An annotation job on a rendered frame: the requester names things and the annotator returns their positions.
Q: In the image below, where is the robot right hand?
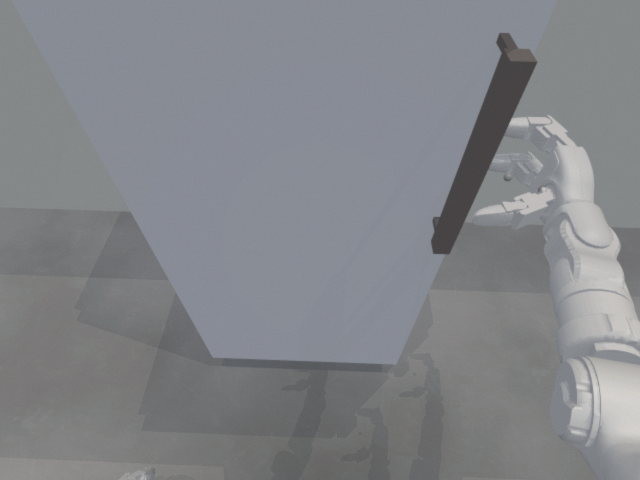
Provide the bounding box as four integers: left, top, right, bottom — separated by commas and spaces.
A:
472, 115, 594, 230

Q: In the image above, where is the handle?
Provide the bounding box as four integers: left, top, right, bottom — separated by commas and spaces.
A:
431, 33, 537, 254

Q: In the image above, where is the fridge door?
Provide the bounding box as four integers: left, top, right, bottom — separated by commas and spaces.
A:
12, 0, 558, 365

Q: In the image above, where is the robot right forearm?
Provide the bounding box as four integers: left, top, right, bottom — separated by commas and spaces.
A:
542, 202, 640, 365

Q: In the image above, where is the right robot upper arm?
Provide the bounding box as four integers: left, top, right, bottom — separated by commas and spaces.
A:
550, 356, 640, 480

